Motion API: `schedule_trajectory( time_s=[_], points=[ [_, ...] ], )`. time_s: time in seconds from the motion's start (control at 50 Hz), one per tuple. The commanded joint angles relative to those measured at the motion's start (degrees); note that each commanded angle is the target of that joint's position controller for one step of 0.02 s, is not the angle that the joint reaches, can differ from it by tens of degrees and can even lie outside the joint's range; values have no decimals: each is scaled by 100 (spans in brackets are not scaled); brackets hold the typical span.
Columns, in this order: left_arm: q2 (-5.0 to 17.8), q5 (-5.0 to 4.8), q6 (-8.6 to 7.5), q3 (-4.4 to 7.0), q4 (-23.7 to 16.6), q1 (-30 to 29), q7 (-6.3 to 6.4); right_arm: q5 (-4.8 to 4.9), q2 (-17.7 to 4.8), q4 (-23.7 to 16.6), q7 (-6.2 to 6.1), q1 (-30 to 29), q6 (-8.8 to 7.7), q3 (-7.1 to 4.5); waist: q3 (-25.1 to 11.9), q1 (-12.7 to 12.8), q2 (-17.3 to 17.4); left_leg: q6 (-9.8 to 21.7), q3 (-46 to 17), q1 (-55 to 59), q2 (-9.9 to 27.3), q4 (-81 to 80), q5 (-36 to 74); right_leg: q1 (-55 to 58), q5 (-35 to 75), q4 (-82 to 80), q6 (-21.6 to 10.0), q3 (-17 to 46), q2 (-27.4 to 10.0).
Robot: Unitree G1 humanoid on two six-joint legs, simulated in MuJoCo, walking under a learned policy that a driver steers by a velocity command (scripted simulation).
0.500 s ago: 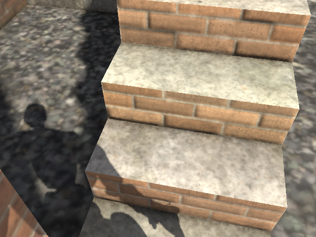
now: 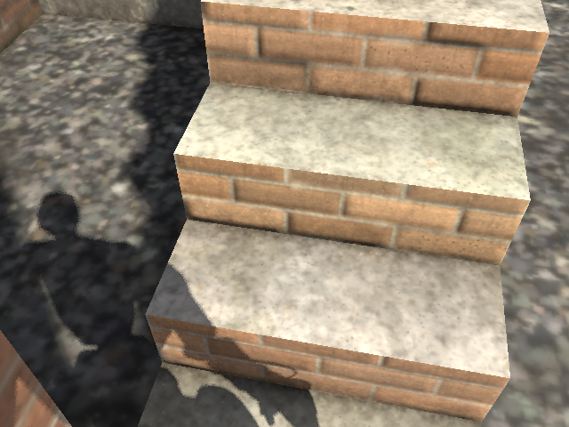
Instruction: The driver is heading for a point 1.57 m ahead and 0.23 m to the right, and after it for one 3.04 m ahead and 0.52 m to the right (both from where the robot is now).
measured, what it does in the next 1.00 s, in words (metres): stands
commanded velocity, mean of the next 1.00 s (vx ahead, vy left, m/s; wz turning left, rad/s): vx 0.43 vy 0.00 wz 0.00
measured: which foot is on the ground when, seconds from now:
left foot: down 0.00-1.00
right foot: down 0.00-1.00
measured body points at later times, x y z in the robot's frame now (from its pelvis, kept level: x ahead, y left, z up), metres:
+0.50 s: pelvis +0.01 +0.01 +0.00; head +0.02 +0.01 +0.45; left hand +0.15 +0.25 -0.12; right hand +0.15 -0.24 -0.12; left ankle -0.02 +0.14 -0.75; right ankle -0.03 -0.07 -0.75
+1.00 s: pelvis +0.01 +0.02 +0.00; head +0.01 +0.02 +0.45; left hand +0.15 +0.27 -0.12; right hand +0.15 -0.24 -0.12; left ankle -0.02 +0.14 -0.75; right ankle -0.03 -0.08 -0.75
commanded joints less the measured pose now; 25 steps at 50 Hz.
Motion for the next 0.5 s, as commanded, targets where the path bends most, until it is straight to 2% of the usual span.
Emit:
schedule_trajectory(
  time_s=[0.02, 0.18, 0.34, 0.5],
  points=[
    [648, -24, -133, 29, -273, -202, 5, 18, -636, -275, -17, -171, -72, -53, 101, -18, -98, 202, -285, -182, 392, -257, 622, 13, 583, -435, 66, 799, -949],
    [614, -54, -249, -84, -261, -444, -17, 80, -543, -366, -39, -273, -182, 19, -110, 1, -64, 208, -284, -122, 401, -298, 1012, 406, 1710, -249, 49, 708, -993],
    [637, -56, -264, -173, -304, -805, -31, 86, -540, -534, -37, -523, -228, 78, -277, -20, -76, 210, -311, 72, 481, -338, 1457, 509, 2347, -200, 95, 658, -1057],
    [772, -54, -259, -236, -332, -1056, -56, 78, -647, -637, -8, -737, -251, 125, -371, -18, -30, 203, -349, 237, 522, -440, 1581, 477, 2227, -266, 147, 652, -1085]
  ],
)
